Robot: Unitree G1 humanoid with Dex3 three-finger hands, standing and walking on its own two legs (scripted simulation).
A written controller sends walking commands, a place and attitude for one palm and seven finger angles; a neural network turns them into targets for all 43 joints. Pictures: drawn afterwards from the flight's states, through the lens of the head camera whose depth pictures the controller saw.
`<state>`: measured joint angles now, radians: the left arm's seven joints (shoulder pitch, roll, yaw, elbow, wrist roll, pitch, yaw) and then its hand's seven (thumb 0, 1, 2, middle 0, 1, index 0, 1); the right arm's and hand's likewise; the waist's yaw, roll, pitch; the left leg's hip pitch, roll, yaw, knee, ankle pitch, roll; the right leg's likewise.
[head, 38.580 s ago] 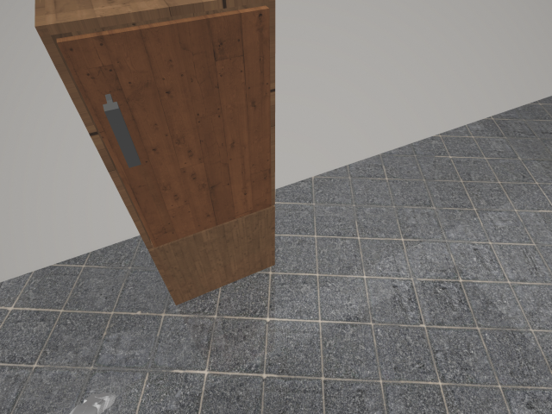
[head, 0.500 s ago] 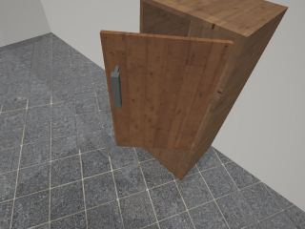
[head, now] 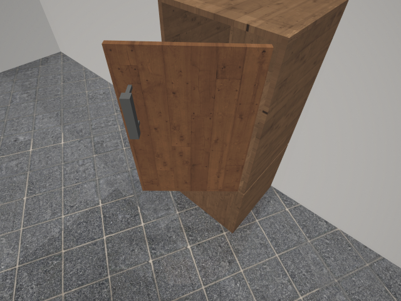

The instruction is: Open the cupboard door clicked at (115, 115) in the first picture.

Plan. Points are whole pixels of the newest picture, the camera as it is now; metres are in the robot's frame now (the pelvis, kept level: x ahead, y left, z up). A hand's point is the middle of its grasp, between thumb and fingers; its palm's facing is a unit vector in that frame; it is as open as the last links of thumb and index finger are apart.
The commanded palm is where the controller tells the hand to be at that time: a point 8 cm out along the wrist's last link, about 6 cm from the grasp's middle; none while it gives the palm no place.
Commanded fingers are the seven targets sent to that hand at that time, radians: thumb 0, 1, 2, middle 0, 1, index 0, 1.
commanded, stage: come to a stop and stand still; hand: left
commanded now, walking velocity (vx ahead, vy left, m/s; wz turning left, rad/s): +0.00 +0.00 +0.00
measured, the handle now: (132, 112) +0.55 +0.20 +0.06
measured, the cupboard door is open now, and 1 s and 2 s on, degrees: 41 41 41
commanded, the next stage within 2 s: look again from close up in 0.06 s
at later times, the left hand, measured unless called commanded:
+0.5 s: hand out of the picture +0.03 +0.20 -0.18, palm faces +0.02 -0.98 -0.22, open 7.4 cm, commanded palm none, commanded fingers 0.00 0.90 0.90 -0.20 -0.30 -0.20 -0.30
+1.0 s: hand (96, 239) +0.23 +0.21 +0.01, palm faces +0.22 -0.97 -0.09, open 7.7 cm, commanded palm +0.13 +0.27 -0.05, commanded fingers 0.00 0.60 0.77 -0.22 -0.50 -0.22 -0.50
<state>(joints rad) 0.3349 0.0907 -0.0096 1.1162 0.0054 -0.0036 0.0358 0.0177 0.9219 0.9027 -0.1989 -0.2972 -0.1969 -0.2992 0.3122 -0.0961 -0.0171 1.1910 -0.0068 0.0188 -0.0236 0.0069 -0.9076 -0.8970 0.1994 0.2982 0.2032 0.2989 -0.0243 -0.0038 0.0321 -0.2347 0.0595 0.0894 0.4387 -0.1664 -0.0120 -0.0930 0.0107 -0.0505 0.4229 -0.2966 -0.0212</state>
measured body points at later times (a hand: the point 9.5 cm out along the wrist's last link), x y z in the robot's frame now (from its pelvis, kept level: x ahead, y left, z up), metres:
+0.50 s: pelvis +0.02 +0.03 -0.01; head +0.03 +0.02 +0.44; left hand +0.03 +0.25 -0.16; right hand +0.02 -0.20 -0.17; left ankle +0.04 +0.13 -0.74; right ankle -0.04 -0.10 -0.74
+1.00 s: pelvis +0.00 +0.02 -0.02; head +0.01 +0.01 +0.43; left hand +0.21 +0.26 +0.02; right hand +0.16 -0.23 -0.12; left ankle +0.04 +0.13 -0.74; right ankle -0.04 -0.10 -0.74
